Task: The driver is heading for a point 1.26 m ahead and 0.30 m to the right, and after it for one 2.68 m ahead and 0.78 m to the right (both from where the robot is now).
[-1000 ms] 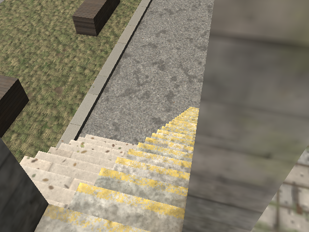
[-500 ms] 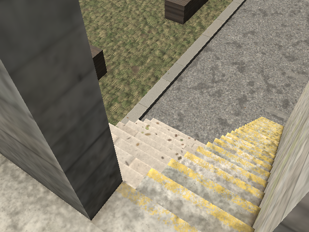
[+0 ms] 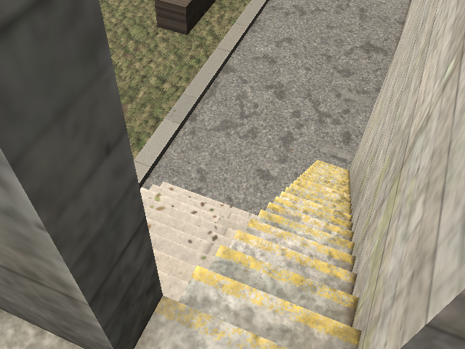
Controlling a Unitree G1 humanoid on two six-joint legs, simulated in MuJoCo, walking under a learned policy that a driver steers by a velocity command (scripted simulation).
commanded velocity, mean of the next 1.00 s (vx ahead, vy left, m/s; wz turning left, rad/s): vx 0.08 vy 0.00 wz -0.51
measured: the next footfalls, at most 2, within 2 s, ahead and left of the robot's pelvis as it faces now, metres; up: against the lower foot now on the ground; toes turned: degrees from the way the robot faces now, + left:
right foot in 0.06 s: +0.06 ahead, -0.13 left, +0.00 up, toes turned +1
left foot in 0.24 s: +0.03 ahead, +0.18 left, +0.00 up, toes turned -13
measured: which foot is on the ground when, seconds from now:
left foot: down 0.00-0.02, up 0.04-0.22, down 0.24-0.62, up 0.64-1.00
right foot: up 0.00-0.04, down 0.06-0.24, up 0.26-0.58, down 0.60-1.00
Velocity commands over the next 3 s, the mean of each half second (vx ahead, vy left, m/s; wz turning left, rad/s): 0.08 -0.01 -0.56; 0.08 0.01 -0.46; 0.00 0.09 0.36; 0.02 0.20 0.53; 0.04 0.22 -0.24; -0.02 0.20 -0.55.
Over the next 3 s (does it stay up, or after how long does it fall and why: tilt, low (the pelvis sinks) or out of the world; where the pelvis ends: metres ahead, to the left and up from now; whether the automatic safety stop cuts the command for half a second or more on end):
stays up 0.07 0.38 -0.02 its command is cut before an obstacle after 1.1 s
